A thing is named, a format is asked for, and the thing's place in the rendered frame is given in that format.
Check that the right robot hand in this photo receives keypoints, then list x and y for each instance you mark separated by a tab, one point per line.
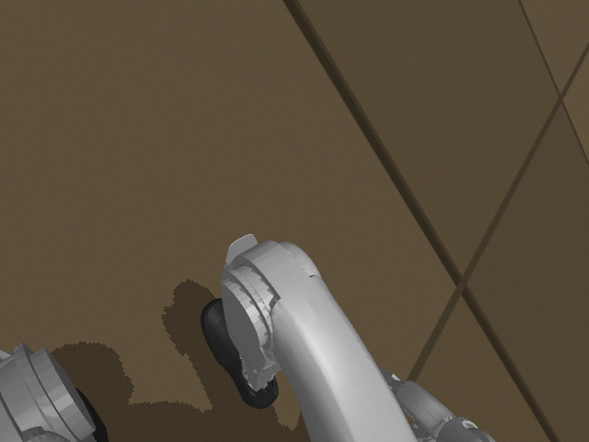
427	412

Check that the right robot foot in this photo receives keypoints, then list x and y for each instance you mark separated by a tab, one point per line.
216	335

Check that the left robot foot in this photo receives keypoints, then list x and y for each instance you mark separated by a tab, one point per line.
101	432

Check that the right robot arm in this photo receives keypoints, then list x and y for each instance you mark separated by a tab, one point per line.
461	429

